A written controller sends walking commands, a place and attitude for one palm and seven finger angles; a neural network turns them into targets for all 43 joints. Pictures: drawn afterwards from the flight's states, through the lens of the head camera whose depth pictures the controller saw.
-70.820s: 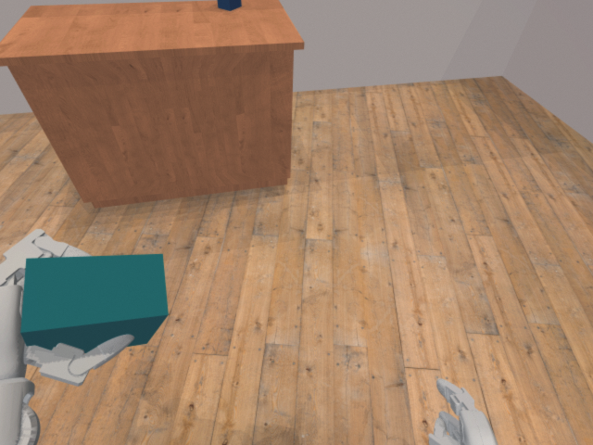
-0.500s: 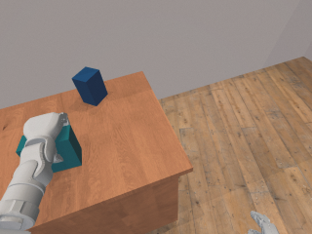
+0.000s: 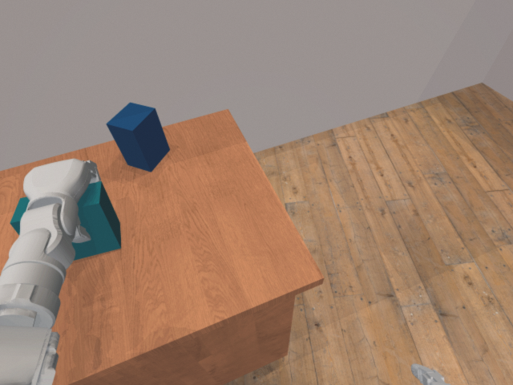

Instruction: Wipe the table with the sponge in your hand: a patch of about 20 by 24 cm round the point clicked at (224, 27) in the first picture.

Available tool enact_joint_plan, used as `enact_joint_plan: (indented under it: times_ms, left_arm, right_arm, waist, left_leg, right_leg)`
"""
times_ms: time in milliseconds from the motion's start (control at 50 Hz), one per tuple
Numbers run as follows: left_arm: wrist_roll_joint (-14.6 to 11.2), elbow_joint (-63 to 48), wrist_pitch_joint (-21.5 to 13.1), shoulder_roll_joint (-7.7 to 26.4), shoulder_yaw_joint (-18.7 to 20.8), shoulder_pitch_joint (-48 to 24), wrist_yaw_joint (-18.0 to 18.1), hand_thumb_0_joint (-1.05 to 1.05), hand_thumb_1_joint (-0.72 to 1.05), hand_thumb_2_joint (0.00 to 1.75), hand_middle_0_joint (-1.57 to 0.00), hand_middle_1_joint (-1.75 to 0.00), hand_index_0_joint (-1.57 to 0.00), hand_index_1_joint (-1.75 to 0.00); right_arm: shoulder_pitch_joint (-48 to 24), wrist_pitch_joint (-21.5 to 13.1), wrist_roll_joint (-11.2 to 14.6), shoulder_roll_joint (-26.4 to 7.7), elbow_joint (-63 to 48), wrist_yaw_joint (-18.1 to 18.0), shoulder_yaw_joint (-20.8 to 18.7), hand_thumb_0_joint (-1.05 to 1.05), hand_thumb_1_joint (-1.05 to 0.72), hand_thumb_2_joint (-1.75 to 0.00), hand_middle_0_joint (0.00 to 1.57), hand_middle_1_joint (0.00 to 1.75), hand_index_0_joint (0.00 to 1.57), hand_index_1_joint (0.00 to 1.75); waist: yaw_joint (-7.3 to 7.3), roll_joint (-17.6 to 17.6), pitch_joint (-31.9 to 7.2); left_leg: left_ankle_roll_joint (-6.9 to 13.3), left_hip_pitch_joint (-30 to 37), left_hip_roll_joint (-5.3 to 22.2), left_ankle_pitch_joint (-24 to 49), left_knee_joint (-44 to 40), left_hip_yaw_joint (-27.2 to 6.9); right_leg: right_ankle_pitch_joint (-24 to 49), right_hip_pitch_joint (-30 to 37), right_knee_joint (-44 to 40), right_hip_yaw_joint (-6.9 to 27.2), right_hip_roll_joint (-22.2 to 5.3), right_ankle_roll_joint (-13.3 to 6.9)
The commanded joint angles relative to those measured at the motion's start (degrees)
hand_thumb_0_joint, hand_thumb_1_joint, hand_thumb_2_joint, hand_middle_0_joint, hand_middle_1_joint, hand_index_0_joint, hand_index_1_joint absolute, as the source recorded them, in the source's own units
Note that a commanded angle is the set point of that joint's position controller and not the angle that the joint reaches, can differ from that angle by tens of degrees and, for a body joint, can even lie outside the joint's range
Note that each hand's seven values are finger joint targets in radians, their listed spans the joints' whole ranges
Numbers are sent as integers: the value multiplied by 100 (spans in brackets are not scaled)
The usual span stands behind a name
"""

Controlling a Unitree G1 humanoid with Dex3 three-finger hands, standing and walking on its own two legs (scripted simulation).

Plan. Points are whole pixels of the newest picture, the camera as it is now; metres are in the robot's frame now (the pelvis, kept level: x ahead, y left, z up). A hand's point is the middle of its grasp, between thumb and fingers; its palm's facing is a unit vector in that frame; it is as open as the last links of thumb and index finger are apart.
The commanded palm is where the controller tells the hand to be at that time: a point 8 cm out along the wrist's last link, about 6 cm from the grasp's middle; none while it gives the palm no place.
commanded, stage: wipe forward along the first lane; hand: left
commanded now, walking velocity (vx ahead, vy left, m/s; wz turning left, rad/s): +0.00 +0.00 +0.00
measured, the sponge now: (77, 231) +0.35 +0.35 +0.02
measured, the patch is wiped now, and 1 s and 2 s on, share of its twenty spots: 0.40 0.60 0.70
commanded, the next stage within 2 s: slide across to the middle lane in 0.10 s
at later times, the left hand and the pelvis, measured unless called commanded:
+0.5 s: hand (80, 195) +0.39 +0.33 +0.07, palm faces -0.04 +0.00 -1.00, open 10.2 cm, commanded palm +0.38 +0.30 +0.12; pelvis +0.01 +0.04 +0.00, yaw +2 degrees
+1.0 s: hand (126, 180) +0.43 +0.26 +0.07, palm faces -0.05 -0.03 -1.00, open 10.2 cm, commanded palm +0.39 +0.25 +0.12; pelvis +0.03 +0.01 +0.01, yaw +1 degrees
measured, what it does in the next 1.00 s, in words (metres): stands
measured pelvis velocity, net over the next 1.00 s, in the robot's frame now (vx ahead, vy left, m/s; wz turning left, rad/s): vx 0.03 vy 0.01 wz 0.02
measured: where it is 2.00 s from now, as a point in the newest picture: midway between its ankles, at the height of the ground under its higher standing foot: outside the picture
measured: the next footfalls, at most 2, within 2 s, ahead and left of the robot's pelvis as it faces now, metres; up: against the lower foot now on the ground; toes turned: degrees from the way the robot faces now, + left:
none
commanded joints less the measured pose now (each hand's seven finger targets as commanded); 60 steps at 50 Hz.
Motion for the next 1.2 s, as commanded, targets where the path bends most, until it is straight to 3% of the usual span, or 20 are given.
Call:
enact_joint_plan:
  times_ms: [0, 60, 100, 120, 160, 200, 300, 360, 380, 400, 440, 520, 580, 660, 740, 780, 900, 960, 1040, 1180]
  left_arm:
    - [203, -435, 135, 1424, 287, -1515, 326, 0, 10, 130, -120, -160, -120, -160]
    - [274, -379, 123, 1543, 405, -1635, 380, 0, 10, 130, -120, -160, -120, -160]
    - [310, -307, 156, 1268, 161, -1675, 427, 0, 10, 130, -120, -160, -120, -160]
    - [313, -278, 180, 1319, 195, -1751, 441, 0, 10, 130, -120, -160, -120, -160]
    - [317, -331, 189, 1407, 294, -1869, 468, 0, 10, 130, -120, -160, -120, -160]
    - [319, -627, 207, 868, -184, -2074, 500, 0, 10, 130, -120, -160, -120, -160]
    - [23, -1151, 364, 529, -285, -2257, 660, 0, 10, 130, -120, -160, -120, -160]
    - [-188, -1472, 512, 99, -599, -2603, 691, 0, 10, 130, -120, -160, -120, -160]
    - [-148, -1335, 605, 191, -574, -2600, 716, 0, 10, 130, -120, -160, -120, -160]
    - [-133, -1423, 674, -171, -953, -2879, 701, 0, 10, 130, -120, -160, -120, -160]
    - [-12, -1256, 856, -186, -1022, -3024, 693, 0, 10, 130, -120, -160, -120, -160]
    - [-31, -1282, 1050, -536, -1267, -3314, 662, 0, 10, 130, -120, -160, -120, -160]
    - [-96, -1203, 1173, -740, -1330, -3257, 664, 0, 10, 130, -120, -160, -120, -160]
    - [87, -1029, 1342, -249, -855, -3248, 768, 0, 10, 130, -120, -160, -120, -160]
    - [235, -959, 1555, -396, -937, -3065, 839, 0, 10, 130, -120, -160, -120, -160]
    - [141, -976, 1666, -498, -921, -2784, 855, 0, 10, 130, -120, -160, -120, -160]
    - [18, -1148, 1908, -549, -1054, -2836, 722, 0, 10, 130, -120, -160, -120, -160]
    - [-55, -1329, 1940, -428, -903, -2225, 573, 0, 10, 130, -120, -160, -120, -160]
    - [-17, -1615, 1908, -443, -991, -1397, 384, 0, 10, 130, -120, -160, -120, -160]
    - [-100, -2281, 1946, -647, -1093, -461, 315, 0, 10, 130, -120, -160, -120, -160]
  right_arm:
    - [-317, -189, 4, -740, -687, -35, -238, 0, -90, -90, 20, 30, 20, 30]
    - [-313, -175, -2, -772, -649, -11, -253, 0, -90, -90, 20, 30, 20, 30]
    - [-234, -154, -10, -750, -619, 16, -278, 0, -90, -90, 20, 30, 20, 30]
    - [-217, -142, -4, -774, -599, 29, -273, 0, -90, -90, 20, 30, 20, 30]
    - [-280, -132, -14, -772, -608, 36, -271, 0, -90, -90, 20, 30, 20, 30]
    - [-291, -123, -12, -701, -643, 82, -284, 0, -90, -90, 20, 30, 20, 30]
    - [-435, -138, -15, -642, -666, 86, -317, 0, -90, -90, 20, 30, 20, 30]
    - [-650, -199, 24, -572, -707, 63, -264, 0, -90, -90, 20, 30, 20, 30]
    - [-628, -198, 20, -598, -630, 64, -276, 0, -90, -90, 20, 30, 20, 30]
    - [-676, -207, 28, -555, -636, 58, -255, 0, -90, -90, 20, 30, 20, 30]
    - [-697, -210, 20, -549, -573, 56, -225, 0, -90, -90, 20, 30, 20, 30]
    - [-712, -230, -7, -498, -537, 70, -192, 0, -90, -90, 20, 30, 20, 30]
    - [-731, -214, -37, -473, -547, 95, -182, 0, -90, -90, 20, 30, 20, 30]
    - [-806, -122, -101, -481, -549, 126, -131, 0, -90, -90, 20, 30, 20, 30]
    - [-879, -24, -140, -451, -589, 198, -116, 0, -90, -90, 20, 30, 20, 30]
    - [-919, 0, -147, -449, -638, 241, -123, 0, -90, -90, 20, 30, 20, 30]
    - [-1026, 105, -85, -474, -659, 227, -94, 0, -90, -90, 20, 30, 20, 30]
    - [-1084, 163, -49, -484, -751, 234, -99, 0, -90, -90, 20, 30, 20, 30]
    - [-1133, 206, -36, -516, -885, 257, -68, 0, -90, -90, 20, 30, 20, 30]
    - [-1334, 201, 0, -505, -1099, 311, -82, 0, -90, -90, 20, 30, 20, 30]
  waist:
    - [-72, -690, -1254]
    - [-33, -613, -1292]
    - [-89, -607, -1294]
    - [-93, -634, -1282]
    - [-23, -375, -1418]
    - [-95, -124, -1503]
    - [-103, -391, -1685]
    - [-150, -365, -1637]
    - [-162, -333, -1508]
    - [-249, -255, -1464]
    - [-248, -188, -1376]
    - [-238, 35, -1624]
    - [-201, -180, -1789]
    - [-47, -328, -1956]
    - [25, -306, -2000]
    - [71, -378, -2064]
    - [-64, -633, -2024]
    - [15, -753, -2128]
    - [54, -752, -1836]
    - [130, -594, -1525]
  left_leg:
    - [302, 478, -154, 577, -256, 78]
    - [291, 558, -129, 694, -302, 15]
    - [282, 685, -109, 741, -293, 16]
    - [266, 701, -92, 736, -311, -16]
    - [237, 812, -76, 914, -344, -81]
    - [206, 1141, -42, 1009, -333, -131]
    - [154, 1504, 40, 990, -440, -324]
    - [114, 1654, 62, 847, -579, -465]
    - [101, 1692, 80, 691, -602, -493]
    - [83, 1739, 73, 533, -637, -520]
    - [54, 1733, 62, 340, -690, -557]
    - [-62, 1977, 54, 512, -642, -649]
    - [-117, 2066, 57, 881, -572, -670]
    - [-128, 1864, 17, 1464, -490, -501]
    - [-119, 1825, 23, 1892, -411, -372]
    - [-112, 1828, 21, 2156, -365, -346]
    - [124, 1581, -84, 2041, -305, -98]
    - [169, 1482, -140, 2206, -300, -54]
    - [216, 1358, -201, 2178, -300, 30]
    - [211, 1376, -218, 2065, -340, 52]
  right_leg:
    - [1184, 650, -488, 356, -301, 66]
    - [1109, 511, -487, 328, -265, 10]
    - [1022, 392, -473, 250, -244, 15]
    - [961, 342, -478, 219, -234, 6]
    - [972, 309, -433, 201, -219, -52]
    - [840, 118, -417, 125, -200, -62]
    - [680, 146, -482, 64, -175, -53]
    - [590, 73, -488, 21, -182, -49]
    - [476, -19, -481, 6, -176, -43]
    - [402, -134, -470, -7, -185, -28]
    - [315, -208, -465, -12, -178, -56]
    - [392, -241, -370, -54, -161, -107]
    - [533, -123, -339, -95, -146, -116]
    - [884, 294, -336, -85, -154, -157]
    - [1225, 431, -321, -59, -165, -150]
    - [1518, 630, -302, -62, -170, -142]
    - [2381, 1151, -368, 99, -258, -59]
    - [2934, 1579, -337, 159, -312, -35]
    - [3315, 1698, -342, 245, -334, -14]
    - [3145, 1625, -372, 279, -305, -28]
